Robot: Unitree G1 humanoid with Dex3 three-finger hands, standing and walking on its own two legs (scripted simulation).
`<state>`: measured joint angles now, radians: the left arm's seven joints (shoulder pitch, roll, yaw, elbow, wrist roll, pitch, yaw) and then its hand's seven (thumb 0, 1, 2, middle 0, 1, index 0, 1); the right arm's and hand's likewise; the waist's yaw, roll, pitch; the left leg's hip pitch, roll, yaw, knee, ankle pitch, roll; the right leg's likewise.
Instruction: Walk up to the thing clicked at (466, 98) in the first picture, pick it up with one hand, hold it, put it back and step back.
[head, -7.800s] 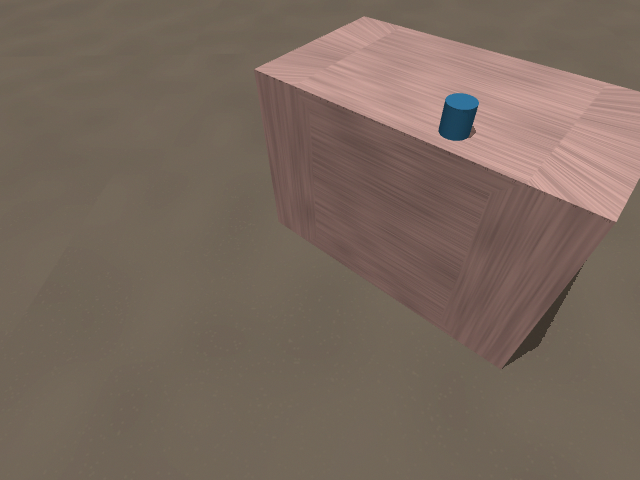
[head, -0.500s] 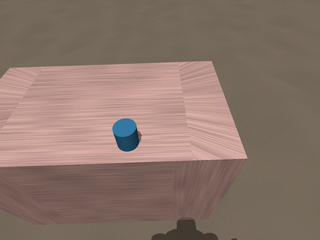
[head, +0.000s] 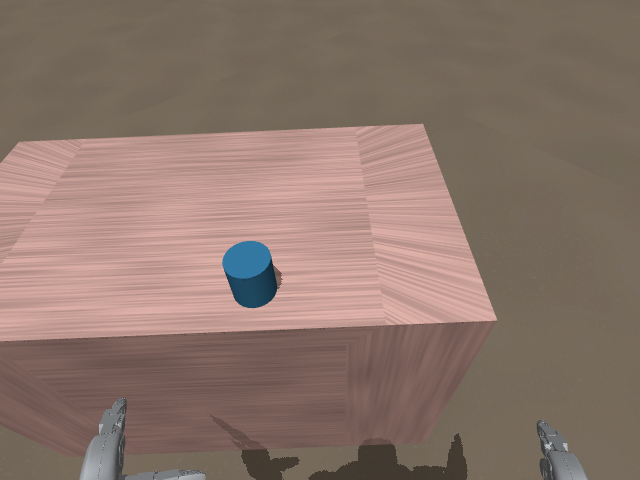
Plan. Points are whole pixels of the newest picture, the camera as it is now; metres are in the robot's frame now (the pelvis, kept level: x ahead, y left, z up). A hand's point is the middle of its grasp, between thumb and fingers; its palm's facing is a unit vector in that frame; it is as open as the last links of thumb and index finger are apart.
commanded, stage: rise first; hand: left
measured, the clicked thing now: (251, 274) +0.44 +0.15 -0.03
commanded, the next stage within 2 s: go down in 1.36 s
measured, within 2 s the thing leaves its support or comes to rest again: neither
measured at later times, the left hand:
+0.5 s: hand (133, 434) +0.18 +0.25 +0.01, palm faces +0.26 -0.90 -0.36, open 17.5 cm
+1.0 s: hand (110, 438) +0.17 +0.24 +0.06, palm faces +0.29 -0.88 -0.39, open 17.6 cm
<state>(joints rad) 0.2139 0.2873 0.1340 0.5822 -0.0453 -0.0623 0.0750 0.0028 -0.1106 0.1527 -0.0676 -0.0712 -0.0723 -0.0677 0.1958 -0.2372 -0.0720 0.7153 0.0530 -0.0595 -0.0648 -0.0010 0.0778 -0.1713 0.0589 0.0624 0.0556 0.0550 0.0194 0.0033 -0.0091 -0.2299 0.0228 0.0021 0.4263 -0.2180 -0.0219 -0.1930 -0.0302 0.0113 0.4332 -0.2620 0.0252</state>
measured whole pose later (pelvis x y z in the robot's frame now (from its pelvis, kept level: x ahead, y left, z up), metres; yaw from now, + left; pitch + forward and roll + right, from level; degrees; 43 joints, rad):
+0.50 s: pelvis +0.00 +0.00 +0.00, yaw +0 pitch -2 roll +0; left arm 0.42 0.29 0.18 0.08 -0.04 -0.10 0.05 -0.01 -0.54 0.03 -0.06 -0.05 -0.04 -0.06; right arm 0.25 -0.23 -0.10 0.62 0.03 -0.07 -0.06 -0.01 0.51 -0.03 0.06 0.05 0.05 0.05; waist 0.04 0.03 0.03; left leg -0.16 0.02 -0.01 0.42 -0.23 -0.03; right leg -0.12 -0.03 0.00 0.43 -0.27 0.02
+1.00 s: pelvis -0.01 -0.01 +0.00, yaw +1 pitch -3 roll +0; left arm 0.48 0.30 0.22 -0.09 -0.04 -0.20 0.02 -0.01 -0.56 0.04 -0.06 -0.05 -0.04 -0.07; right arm 0.23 -0.23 -0.13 0.67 0.02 -0.11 -0.05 -0.01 0.51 -0.04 0.06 0.06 0.05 0.05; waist 0.05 0.04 0.04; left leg -0.16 0.02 -0.02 0.42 -0.21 -0.03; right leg -0.12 -0.03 -0.01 0.44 -0.27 0.02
